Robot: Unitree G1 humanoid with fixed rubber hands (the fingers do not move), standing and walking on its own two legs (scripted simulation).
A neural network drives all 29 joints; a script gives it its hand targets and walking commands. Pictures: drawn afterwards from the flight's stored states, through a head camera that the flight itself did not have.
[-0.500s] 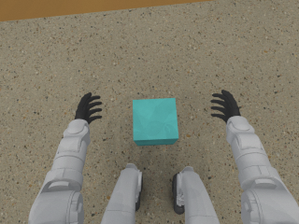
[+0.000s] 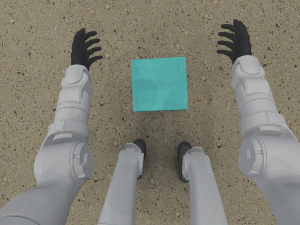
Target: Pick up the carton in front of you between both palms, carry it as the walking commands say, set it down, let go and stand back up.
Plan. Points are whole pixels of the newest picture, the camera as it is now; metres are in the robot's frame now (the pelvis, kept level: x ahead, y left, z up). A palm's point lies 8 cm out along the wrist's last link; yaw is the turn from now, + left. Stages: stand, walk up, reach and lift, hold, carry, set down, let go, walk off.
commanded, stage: reach and lift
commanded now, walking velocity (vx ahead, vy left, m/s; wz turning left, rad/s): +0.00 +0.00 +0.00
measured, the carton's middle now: (159, 88) +0.46 +0.03 -0.50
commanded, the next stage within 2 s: none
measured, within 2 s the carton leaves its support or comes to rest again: leaves its support in 1.48 s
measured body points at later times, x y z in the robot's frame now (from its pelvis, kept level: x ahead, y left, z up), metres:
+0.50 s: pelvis -0.05 +0.00 -0.20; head +0.30 +0.00 +0.08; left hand +0.46 +0.22 -0.37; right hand +0.49 -0.16 -0.37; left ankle +0.07 +0.12 -0.59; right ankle +0.07 -0.12 -0.59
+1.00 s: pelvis -0.04 +0.00 -0.25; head +0.32 +0.00 +0.01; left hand +0.47 +0.21 -0.43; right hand +0.50 -0.15 -0.44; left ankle +0.07 +0.12 -0.59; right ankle +0.07 -0.12 -0.59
